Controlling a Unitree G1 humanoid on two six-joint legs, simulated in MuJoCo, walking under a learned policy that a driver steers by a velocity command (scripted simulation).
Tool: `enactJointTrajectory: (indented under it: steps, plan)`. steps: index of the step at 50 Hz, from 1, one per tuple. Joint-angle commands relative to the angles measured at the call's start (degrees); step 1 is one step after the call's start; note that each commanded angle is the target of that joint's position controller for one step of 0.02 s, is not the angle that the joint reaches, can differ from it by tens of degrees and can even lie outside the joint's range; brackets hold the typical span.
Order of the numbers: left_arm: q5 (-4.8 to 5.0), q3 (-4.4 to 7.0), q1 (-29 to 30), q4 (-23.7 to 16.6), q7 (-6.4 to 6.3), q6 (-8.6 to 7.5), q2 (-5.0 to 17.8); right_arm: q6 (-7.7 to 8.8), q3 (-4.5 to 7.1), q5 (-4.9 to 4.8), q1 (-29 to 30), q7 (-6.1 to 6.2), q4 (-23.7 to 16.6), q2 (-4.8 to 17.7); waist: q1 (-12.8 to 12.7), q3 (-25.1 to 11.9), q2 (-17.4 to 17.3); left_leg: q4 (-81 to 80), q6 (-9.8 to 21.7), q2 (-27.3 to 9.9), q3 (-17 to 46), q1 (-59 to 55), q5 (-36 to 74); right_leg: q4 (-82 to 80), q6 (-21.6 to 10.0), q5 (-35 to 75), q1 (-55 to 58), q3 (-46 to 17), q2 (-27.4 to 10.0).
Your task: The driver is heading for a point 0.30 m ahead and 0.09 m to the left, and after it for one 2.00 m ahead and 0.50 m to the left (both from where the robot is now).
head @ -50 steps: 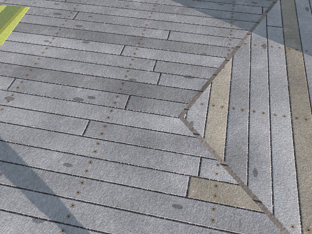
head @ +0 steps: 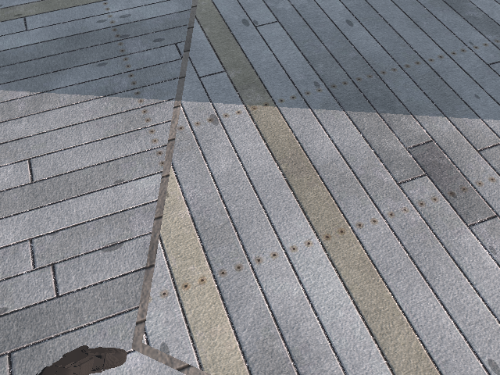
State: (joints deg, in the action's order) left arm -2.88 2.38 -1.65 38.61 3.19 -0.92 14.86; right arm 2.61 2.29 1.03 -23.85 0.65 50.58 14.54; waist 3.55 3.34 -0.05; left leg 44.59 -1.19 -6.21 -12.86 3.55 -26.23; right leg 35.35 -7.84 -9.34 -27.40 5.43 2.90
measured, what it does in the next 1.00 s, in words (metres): walks ahead, turning left: left foot, then right foot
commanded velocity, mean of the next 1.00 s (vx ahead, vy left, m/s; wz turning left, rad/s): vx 0.19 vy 0.00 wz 0.34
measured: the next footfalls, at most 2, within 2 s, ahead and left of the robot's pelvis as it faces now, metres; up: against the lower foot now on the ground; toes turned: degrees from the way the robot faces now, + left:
left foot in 0.48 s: +0.35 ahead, +0.08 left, +0.00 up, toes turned +10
right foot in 1.00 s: +0.37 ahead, -0.10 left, +0.00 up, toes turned +31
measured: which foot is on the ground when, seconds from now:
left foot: up 0.00-0.46, down 0.48-1.00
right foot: down 0.00-0.46, up 0.48-0.98, down 1.00-1.00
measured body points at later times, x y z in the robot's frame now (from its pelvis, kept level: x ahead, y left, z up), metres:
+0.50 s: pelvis +0.22 +0.01 +0.01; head +0.26 +0.02 +0.45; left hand +0.23 +0.27 -0.13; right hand +0.37 -0.22 -0.12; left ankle +0.31 +0.08 -0.72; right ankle +0.10 -0.06 -0.69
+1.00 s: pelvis +0.28 -0.03 +0.02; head +0.31 -0.02 +0.47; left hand +0.29 +0.27 -0.09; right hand +0.48 -0.25 -0.11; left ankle +0.31 +0.08 -0.72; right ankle +0.33 -0.13 -0.72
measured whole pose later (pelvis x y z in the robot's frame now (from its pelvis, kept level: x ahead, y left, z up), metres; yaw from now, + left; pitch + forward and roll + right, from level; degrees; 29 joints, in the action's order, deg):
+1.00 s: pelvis +0.28 -0.03 +0.02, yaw +26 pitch +2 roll +0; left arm -0.2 1.7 -10.6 43.0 -3.0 0.9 15.3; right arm -3.2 5.3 0.8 -13.4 -0.5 44.3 16.6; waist 1.9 1.4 -1.5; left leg 27.1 2.6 9.9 12.7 20.7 -6.8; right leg 29.4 -0.5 -18.9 -15.5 -4.0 2.9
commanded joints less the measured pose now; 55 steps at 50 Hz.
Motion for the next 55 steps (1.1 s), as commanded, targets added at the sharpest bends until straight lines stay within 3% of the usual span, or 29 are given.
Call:
enactJointTrajectory:
  steps: [1, 2, 3, 5, 7, 10, 13, 17, 19, 22, 23, 24, 25, 26, 27, 28, 29, 31, 33, 40, 45, 48, 49, 50, 51, 52, 53, 54, 55]
  plan:
    - [1.83, 4.78, -20.5, 1.4, -2.40, 0.67, 14.2, 1.21, 1.67, 0.25, 4.4, -0.67, -8.7, 8.6, -10.8, -18.5, 4.1, 36.9, 0.8, 3.4, 12.5, 38.9, 0.6, -18.4, -13.0, -0.5, 44.3, -41.2, -23.7]
    - [1.82, 3.84, -17.7, 2.5, -2.98, 0.33, 11.1, 1.68, 1.04, -0.86, 5.6, -0.84, -8.6, 6.8, -8.6, -11.4, 2.4, 34.4, 1.5, 1.0, 12.8, 38.6, 5.2, -17.8, -11.7, 7.9, 37.1, -31.4, -22.2]
    - [1.81, 2.78, -15.8, 3.2, -3.09, -0.30, 7.8, 1.82, 0.68, -0.95, 4.2, -0.89, -7.2, 5.8, -5.8, -6.9, 0.2, 28.4, 2.0, -0.8, 13.0, 34.4, 6.9, -18.9, -8.8, 15.3, 29.0, -24.9, -19.1]
    - [1.79, 1.60, -12.7, 3.9, -3.03, -1.80, 5.1, -0.13, 0.59, 0.58, 0.4, -1.38, -4.7, 5.1, -2.1, -4.8, 1.3, 22.9, 1.9, -1.8, 13.8, 26.8, 8.2, -21.9, -5.3, 18.7, 20.7, -16.8, -15.1]
    - [1.85, 1.55, -14.0, 5.3, -2.72, -3.22, 5.4, -1.42, 0.93, 0.58, -0.6, -2.11, -3.7, 4.8, -1.5, -4.4, 1.9, 21.6, 2.2, -0.6, 13.9, 25.9, 10.4, -24.2, -4.5, 20.6, 19.1, -13.6, -14.0]
    - [1.77, 1.39, -15.5, 7.1, -2.84, -4.09, 5.7, -1.81, 1.19, 0.04, 2.9, -2.21, -3.7, 3.8, -1.9, -0.9, 2.1, 17.2, 1.9, 1.7, 15.1, 29.5, 15.2, -24.4, -2.0, 36.1, 19.4, -6.9, -13.5]
    - [2.06, 0.73, -14.5, 7.7, -3.38, -4.06, 4.6, -1.62, 0.97, 0.08, 6.5, -2.12, -4.4, 2.8, -2.1, -0.4, 3.9, 8.3, 1.9, 3.2, 13.3, 29.0, 21.6, -23.4, 0.7, 42.0, 20.3, -0.9, -11.8]
    - [2.51, 0.51, -17.0, 9.4, -4.83, -3.46, 4.9, -1.52, 0.01, 0.51, 12.9, -2.57, -6.4, 1.2, -4.9, -1.1, 4.6, -3.8, 2.7, 4.7, 8.5, 26.7, 26.3, -20.0, 1.4, 45.1, 25.5, 2.2, -12.3]
    - [2.38, 0.78, -18.0, 10.3, -5.51, -2.82, 5.8, -1.49, 0.11, 0.92, 12.1, -2.62, -6.7, 1.6, -4.8, -2.0, 5.0, -6.5, 3.8, 6.3, 7.2, 25.1, 22.7, -15.7, 1.5, 49.6, 28.9, 2.4, -13.6]
    - [2.22, 1.53, -16.2, 10.0, -6.30, -1.82, 7.6, -1.09, 1.09, 1.25, 5.1, -2.16, -5.3, 3.9, -1.9, -5.1, 5.6, -10.8, 7.3, 9.7, 6.5, 17.9, 15.7, -2.1, 1.8, 56.0, 29.7, 2.4, -14.6]
    - [2.37, 1.73, -14.6, 9.5, -6.25, -1.50, 8.1, -0.43, 1.63, 1.56, 0.2, -1.84, -4.2, 4.7, 1.1, -7.3, 3.9, -17.3, 8.9, 9.9, 7.7, 11.8, 21.1, 7.8, 2.6, 49.1, 27.5, 3.5, -13.2]
    - [2.69, 1.73, -14.0, 7.9, -6.03, -1.65, 8.1, 0.20, 2.90, 1.80, -4.1, -1.22, -4.1, 9.2, 3.8, -11.2, -2.1, -19.6, 12.8, 1.8, 18.1, 1.2, 45.6, 24.7, 4.8, 28.1, 18.0, 4.9, -8.6]
    - [2.96, 0.44, -20.4, 5.9, -5.31, -1.29, 1.5, -0.34, 4.59, 0.76, -1.9, -0.65, -4.7, 15.7, -2.6, -16.2, -14.1, -15.2, 24.5, -15.3, 39.8, -13.0, 84.8, 43.8, 7.6, -28.4, -1.4, 2.4, 3.8]
    - [1.06, 0.33, -19.8, 6.7, -5.04, -0.29, 3.5, -1.03, 4.71, -2.44, -2.7, -0.76, -5.2, 14.2, -0.3, -22.1, -5.4, -18.5, 27.1, -15.5, 41.6, -11.2, 73.2, 46.1, 7.7, -25.6, -2.0, -8.4, 0.5]
    - [1.57, 0.57, -16.5, 6.1, -4.95, 0.08, 4.5, -1.91, 4.19, -2.09, 2.6, -0.40, -6.5, 11.5, -1.3, -14.0, -3.3, -21.7, 25.8, -13.3, 38.0, -3.4, 57.7, 45.6, 8.0, -21.8, -4.3, -8.9, -1.6]
    - [1.42, 0.82, -13.6, 5.6, -5.02, 0.16, 5.3, -2.81, 3.07, -1.56, 6.7, -0.24, -7.2, 7.8, -2.5, -7.1, 0.2, -25.2, 22.7, -9.9, 34.8, 3.9, 46.7, 40.8, 8.3, -19.1, -5.3, -8.5, -3.3]
    - [0.94, 1.07, -12.0, 5.0, -5.06, 0.61, 5.9, -3.25, 2.56, -1.41, 8.7, -0.13, -7.6, 6.2, -3.5, -4.2, 0.5, -26.9, 20.0, -6.7, 32.6, 7.7, 41.4, 36.6, 8.9, -16.9, -4.7, -8.2, -4.2]
    - [0.54, 0.81, -14.2, 5.4, -4.93, 2.32, 4.5, -3.38, 2.66, -0.75, 9.6, -0.20, -7.7, 6.6, -4.6, -5.1, -1.9, -27.8, 17.6, -2.9, 28.9, 12.1, 38.7, 32.2, 9.9, -14.0, -0.3, -7.2, -3.5]
    - [1.10, 0.55, -14.9, 5.2, -4.90, 2.92, 3.5, -3.03, 3.33, -0.37, 9.1, -0.52, -7.7, 8.5, -4.7, -7.0, -2.6, -27.4, 16.6, -1.5, 28.5, 11.9, 37.6, 28.3, 10.5, -13.0, 0.4, -7.1, -3.1]
    - [1.63, 0.87, -7.9, 2.4, -5.47, 3.54, 4.7, -4.53, 4.43, 0.13, 8.3, -0.50, -8.6, 10.2, -1.4, -6.3, -6.8, -30.0, 14.1, -0.2, 36.6, 10.0, 10.3, 16.4, 11.3, -11.7, -2.3, -8.9, -3.1]
    - [2.58, 0.65, -8.2, 1.6, -5.90, 2.28, 4.9, -4.94, 4.89, 0.62, 9.3, -0.89, -9.2, 10.4, -1.3, -6.7, -7.7, -27.7, 13.5, -0.3, 41.4, 9.2, 15.7, 8.0, 9.5, -14.4, 2.9, -9.3, -0.6]
    - [3.18, 0.54, -13.2, 2.3, -6.30, 1.29, 5.0, -5.30, 4.96, 0.14, 11.7, -1.19, -9.5, 10.2, -3.8, -6.9, -8.0, -25.7, 11.1, 1.1, 43.5, 11.2, 19.9, -4.6, 7.4, -12.7, 11.9, -8.8, 1.2]
    - [2.93, 0.67, -16.0, 2.9, -6.63, 0.86, 5.3, -5.38, 4.83, -0.52, 12.9, -1.07, -9.8, 9.8, -5.7, -6.6, -7.0, -24.3, 8.5, 3.1, 42.5, 14.5, 16.0, -13.9, 6.6, -8.1, 17.7, -8.9, 0.6]
    - [2.07, 1.55, -15.6, 2.6, -7.15, 0.56, 9.3, -5.22, 4.12, -1.10, 11.7, -0.84, -10.3, 7.1, -4.5, -5.8, 0.2, -18.3, 4.8, 8.0, 37.8, 19.9, 5.0, -22.1, 4.7, -10.9, 21.8, -17.0, -7.9]
    - [1.24, 2.67, -11.6, 0.4, -7.15, 0.88, 15.2, -4.80, 3.63, -1.74, 10.3, -0.57, -11.5, 4.5, -2.8, -5.1, 12.9, -4.8, 1.8, 18.0, 23.5, 29.4, -3.2, -26.4, -1.2, -12.0, 23.5, -34.3, -23.4]
    - [0.64, 2.64, -9.6, 0.1, -6.69, 1.26, 14.1, -4.63, 4.82, 0.85, 11.0, -0.28, -10.5, 9.8, -3.1, -3.0, 9.0, 7.5, 1.0, 14.6, 20.1, 29.1, -5.5, -24.2, -5.6, -2.1, 15.9, -33.3, -26.1]
    - [0.99, 1.47, -8.2, -0.5, -6.39, 1.15, 9.8, -4.68, 5.29, 0.97, 10.4, -0.56, -9.7, 10.5, -1.7, -2.9, 5.6, 13.3, 0.8, 13.0, 20.5, 26.3, -3.1, -22.3, -5.6, 4.9, 13.8, -28.5, -23.2]
    - [1.35, 0.83, -6.0, -0.8, -6.13, 1.07, 7.5, -5.08, 5.26, 0.93, 8.8, -0.93, -8.6, 9.9, -0.2, -2.1, 4.3, 17.5, 0.6, 12.6, 20.0, 25.7, 0.1, -20.9, -3.8, 9.1, 13.2, -21.8, -19.0]
    - [1.48, 0.61, -5.4, -1.1, -6.03, 1.00, 6.9, -5.61, 5.09, 0.87, 7.5, -1.39, -7.9, 9.2, 0.1, -2.9, 6.2, 20.6, 0.3, 12.8, 19.7, 25.9, 2.3, -19.7, -2.4, 12.1, 15.0, -17.7, -15.9]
